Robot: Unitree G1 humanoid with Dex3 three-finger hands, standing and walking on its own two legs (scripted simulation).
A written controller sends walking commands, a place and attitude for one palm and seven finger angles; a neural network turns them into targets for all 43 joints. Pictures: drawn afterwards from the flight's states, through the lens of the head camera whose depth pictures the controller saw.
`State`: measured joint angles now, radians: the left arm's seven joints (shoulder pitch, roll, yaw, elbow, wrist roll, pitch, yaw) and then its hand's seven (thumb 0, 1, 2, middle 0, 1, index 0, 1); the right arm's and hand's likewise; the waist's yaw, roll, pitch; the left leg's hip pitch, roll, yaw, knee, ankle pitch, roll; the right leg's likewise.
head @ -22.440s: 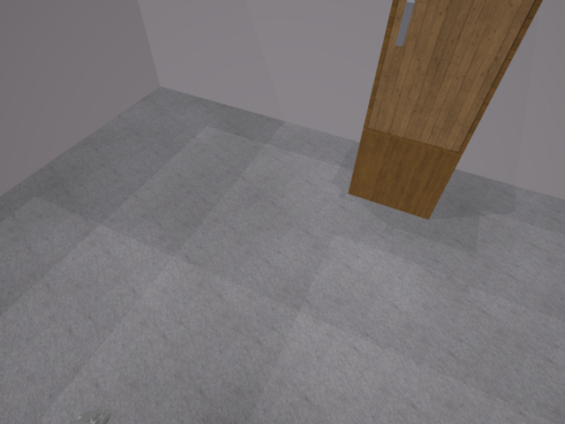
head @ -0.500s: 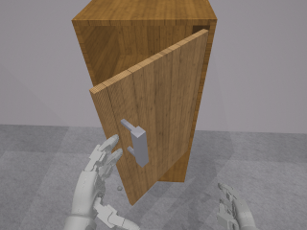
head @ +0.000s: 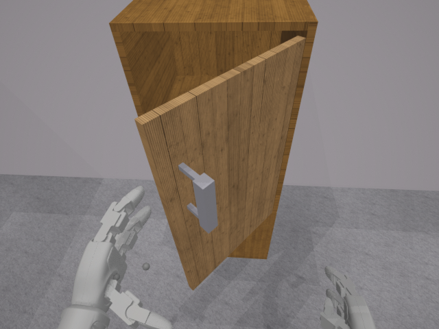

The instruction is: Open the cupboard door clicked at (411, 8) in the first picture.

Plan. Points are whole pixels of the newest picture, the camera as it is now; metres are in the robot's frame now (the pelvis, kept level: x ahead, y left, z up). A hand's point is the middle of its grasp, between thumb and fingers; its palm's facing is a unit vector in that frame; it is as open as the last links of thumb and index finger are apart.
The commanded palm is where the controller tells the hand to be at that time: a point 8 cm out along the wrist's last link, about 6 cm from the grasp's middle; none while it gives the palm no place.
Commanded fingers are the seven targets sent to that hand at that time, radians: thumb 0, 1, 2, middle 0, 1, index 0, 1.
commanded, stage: draw the hand back to the body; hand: left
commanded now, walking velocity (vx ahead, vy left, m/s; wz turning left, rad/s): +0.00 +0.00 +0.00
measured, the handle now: (197, 197) +0.31 +0.06 +0.11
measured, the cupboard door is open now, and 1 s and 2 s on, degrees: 49 49 49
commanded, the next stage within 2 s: step back with the hand held close in 1.40 s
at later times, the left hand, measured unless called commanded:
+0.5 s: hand (76, 257) +0.18 +0.20 +0.15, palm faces +0.19 -0.94 -0.27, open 15.1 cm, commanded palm +0.14 +0.25 +0.17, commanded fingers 0.00 0.03 0.52 -0.17 -0.30 -0.17 -0.30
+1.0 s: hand (17, 225) +0.21 +0.28 +0.18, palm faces +0.41 -0.83 -0.39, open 9.3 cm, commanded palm +0.16 +0.33 +0.20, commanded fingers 0.00 0.90 0.90 -0.20 -0.30 -0.20 -0.30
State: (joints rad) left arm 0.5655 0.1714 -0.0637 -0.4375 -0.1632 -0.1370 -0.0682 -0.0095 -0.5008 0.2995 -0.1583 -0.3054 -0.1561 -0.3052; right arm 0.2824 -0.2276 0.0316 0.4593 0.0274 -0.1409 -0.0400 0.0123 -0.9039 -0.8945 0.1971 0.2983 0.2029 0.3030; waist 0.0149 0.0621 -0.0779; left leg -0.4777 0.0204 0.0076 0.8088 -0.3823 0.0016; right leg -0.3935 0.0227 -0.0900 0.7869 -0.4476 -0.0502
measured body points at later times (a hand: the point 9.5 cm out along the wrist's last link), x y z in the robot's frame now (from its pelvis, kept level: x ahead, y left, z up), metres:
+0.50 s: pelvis +0.00 +0.02 +0.02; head -0.01 +0.01 +0.47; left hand +0.17 +0.25 +0.16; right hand +0.20 -0.18 -0.04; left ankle +0.02 +0.12 -0.71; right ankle -0.02 -0.08 -0.71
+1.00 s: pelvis +0.01 +0.03 +0.04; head +0.00 +0.02 +0.49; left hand +0.18 +0.32 +0.20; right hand +0.20 -0.19 -0.04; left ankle +0.02 +0.12 -0.71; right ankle -0.02 -0.08 -0.71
